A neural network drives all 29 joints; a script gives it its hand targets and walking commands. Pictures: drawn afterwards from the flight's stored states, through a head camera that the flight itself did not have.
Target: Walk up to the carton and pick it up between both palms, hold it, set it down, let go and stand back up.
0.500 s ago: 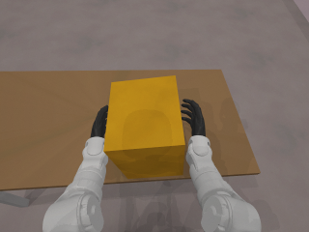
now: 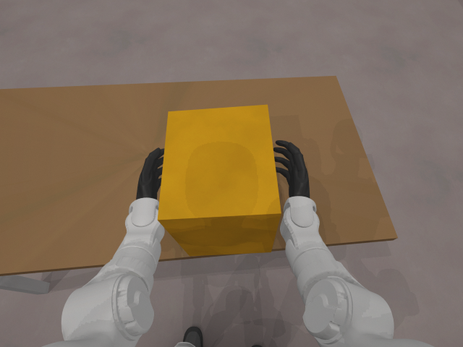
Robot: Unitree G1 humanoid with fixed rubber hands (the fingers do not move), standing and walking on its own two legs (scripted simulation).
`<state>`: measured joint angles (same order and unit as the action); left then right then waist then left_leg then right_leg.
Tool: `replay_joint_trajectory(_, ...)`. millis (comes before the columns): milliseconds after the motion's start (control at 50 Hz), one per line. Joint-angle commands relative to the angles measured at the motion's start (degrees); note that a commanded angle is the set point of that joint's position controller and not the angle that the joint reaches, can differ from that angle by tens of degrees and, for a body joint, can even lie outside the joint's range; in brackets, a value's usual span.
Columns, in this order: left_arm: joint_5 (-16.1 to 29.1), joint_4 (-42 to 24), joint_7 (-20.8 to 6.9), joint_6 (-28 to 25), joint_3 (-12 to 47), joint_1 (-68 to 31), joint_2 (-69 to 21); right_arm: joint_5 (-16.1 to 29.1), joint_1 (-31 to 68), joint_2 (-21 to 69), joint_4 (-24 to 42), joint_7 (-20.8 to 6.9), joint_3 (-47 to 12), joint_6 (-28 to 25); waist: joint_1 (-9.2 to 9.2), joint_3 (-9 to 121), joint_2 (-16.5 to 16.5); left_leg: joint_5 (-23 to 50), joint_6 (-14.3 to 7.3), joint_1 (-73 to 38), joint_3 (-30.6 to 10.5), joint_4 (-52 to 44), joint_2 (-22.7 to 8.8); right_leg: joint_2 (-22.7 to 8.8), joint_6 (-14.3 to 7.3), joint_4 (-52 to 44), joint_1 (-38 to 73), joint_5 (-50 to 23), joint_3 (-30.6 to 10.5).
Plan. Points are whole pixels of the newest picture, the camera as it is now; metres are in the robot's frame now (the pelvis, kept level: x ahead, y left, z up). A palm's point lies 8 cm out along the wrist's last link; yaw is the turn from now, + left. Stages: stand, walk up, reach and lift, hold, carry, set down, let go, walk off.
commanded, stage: set down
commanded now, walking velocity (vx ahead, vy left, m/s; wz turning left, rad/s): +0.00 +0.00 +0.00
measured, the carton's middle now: (224, 188) +0.41 +0.04 -0.06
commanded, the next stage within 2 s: none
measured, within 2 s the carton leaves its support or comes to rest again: rests again in 0.60 s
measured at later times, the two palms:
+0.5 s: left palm (149, 193) +0.38 +0.18 -0.03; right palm (296, 190) +0.39 -0.09 -0.01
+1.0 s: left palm (155, 193) +0.38 +0.17 -0.04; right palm (300, 194) +0.39 -0.10 -0.03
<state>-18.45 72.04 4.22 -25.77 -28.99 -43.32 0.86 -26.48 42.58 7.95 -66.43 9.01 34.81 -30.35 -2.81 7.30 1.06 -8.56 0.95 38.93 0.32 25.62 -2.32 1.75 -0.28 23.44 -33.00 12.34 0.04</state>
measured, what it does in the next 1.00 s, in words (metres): stands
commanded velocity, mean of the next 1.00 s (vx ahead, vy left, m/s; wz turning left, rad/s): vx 0.00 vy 0.00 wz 0.00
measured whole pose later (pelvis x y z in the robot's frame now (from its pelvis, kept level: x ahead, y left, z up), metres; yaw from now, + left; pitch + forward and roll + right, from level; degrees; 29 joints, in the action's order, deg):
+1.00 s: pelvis -0.01 +0.00 -0.02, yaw -1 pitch +23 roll -1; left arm -20.0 76.5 4.8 -31.0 -33.8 -46.8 0.7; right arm -28.7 44.9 7.2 -68.1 7.3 39.5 -29.8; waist -2.4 7.8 1.5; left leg -12.2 0.2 45.3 1.5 34.7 -2.2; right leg 1.4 0.1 34.5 -40.6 16.8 -1.0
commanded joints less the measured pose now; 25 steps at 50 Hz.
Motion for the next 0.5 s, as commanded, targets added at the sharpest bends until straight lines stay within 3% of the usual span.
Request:
replay_joint_trajectory(0, -5.1, -0.8, -6.6, -5.5, 11.5, -32.9, -28.4, -7.8, 26.3, 34.5, -2.1, -9.6, -18.4, -1.1, -2.33, 42.6, -1.2, 25.7, 1.6, -17.3, 7.4, 4.4, 0.9, -1.5, 1.5, 4.3, 21.9, -30.5, 2.7)
replay_joint_trajectory(20, -4.3, -1.6, -6.9, -6.1, 11.6, -36.3, -28.1, -7.9, 28.0, 34.5, -2.8, -9.7, -18.4, -0.8, -1.42, 42.6, -0.4, 22.5, 0.9, -14.2, 7.4, 4.0, 1.2, -1.9, 1.9, 5.6, 22.9, -31.8, 2.3)
replay_joint_trajectory(60, -4.2, -1.4, -7.0, -6.7, 11.2, -35.9, -27.9, -8.2, 28.8, 34.9, -2.9, -9.6, -17.8, -1.3, -1.59, 43.5, -0.9, 21.5, 1.0, -12.1, 7.2, 4.0, 1.5, -2.3, 2.2, 6.4, 23.1, -30.9, 2.4)
replay_joint_trajectory(100, -3.5, -2.2, -6.6, -7.3, 11.3, -38.5, -27.9, -8.2, 29.2, 33.7, -5.3, -9.9, -16.6, -0.8, -1.31, 42.1, -0.7, 21.6, 1.2, -14.6, 6.9, 5.3, 0.7, -1.4, 1.9, 7.0, 19.2, -26.9, 3.2)
replay_joint_trajectory(120, -4.2, -0.5, -6.8, -7.0, 11.1, -37.7, -28.0, -8.9, 27.7, 33.9, -5.6, -9.9, -15.9, -0.8, -0.28, 40.9, -0.2, 21.6, 1.0, -15.8, 6.3, 5.6, 0.6, -1.4, 1.3, 6.4, 18.1, -25.7, 3.2)
replay_joint_trajectory(140, -5.2, 0.0, -6.7, -7.0, 10.4, -37.7, -27.5, -8.4, 27.4, 35.1, -6.1, -10.1, -16.8, -0.5, -1.51, 39.7, -1.3, 20.5, 1.1, -15.8, 6.8, 4.9, 0.7, -1.7, 1.2, 5.7, 17.7, -23.5, 3.1)
replay_joint_trajectory(200, -4.4, 0.3, -5.9, -6.8, 11.8, -38.0, -27.2, -8.2, 29.7, 32.1, -5.4, -10.3, -15.2, -0.7, -1.66, 42.1, -3.8, 23.5, 2.1, -18.6, 6.1, 6.9, 0.1, -0.8, 0.4, 6.1, 13.1, -21.0, 3.6)
replay_joint_trajectory(260, -4.4, -0.5, -5.0, -7.5, 10.9, -38.5, -26.4, -8.5, 29.0, 32.2, -7.0, -10.9, -14.5, -0.5, -1.62, 41.7, -3.8, 24.1, 2.0, -19.7, 6.3, 7.7, 0.1, -0.7, 0.4, 5.9, 10.2, -18.9, 4.0)
replay_joint_trajectory(320, -4.8, 1.1, -5.0, -7.1, 10.2, -38.1, -26.1, -9.2, 29.7, 30.3, -7.4, -10.8, -12.3, -0.8, -0.4, 40.0, -4.3, 23.8, 2.3, -20.6, 5.6, 8.6, 0.1, -0.5, -0.3, 5.9, 8.1, -17.4, 4.1)
replay_joint_trajectory(380, -4.8, 2.2, -5.3, -7.2, 8.7, -38.9, -24.9, -9.7, 29.6, 32.1, -6.5, -10.9, -13.1, -0.3, -0.87, 39.3, -1.4, 22.2, 1.3, -19.4, 6.1, 8.5, 0.2, -0.7, 0.4, 6.4, 9.3, -17.1, 3.9)
replay_joint_trajectory(420, -5.3, 2.1, -5.0, -7.4, 8.7, -37.4, -26.4, -10.3, 29.5, 33.4, -6.0, -10.8, -12.4, -0.2, -1.13, 40.6, -1.6, 21.4, 1.3, -17.7, 6.2, 9.2, 0.2, -1.1, 0.5, 6.7, 7.9, -16.3, 3.9)
replay_joint_trajectory(480, -5.7, 0.8, -4.6, -7.3, 9.4, -36.4, -26.7, -10.3, 29.4, 31.2, -6.7, -11.1, -11.4, -1.1, -1.07, 40.8, -4.4, 26.5, 2.8, -21.8, 5.7, 9.9, -0.4, 0.0, -0.2, 6.5, 4.3, -15.2, 5.1)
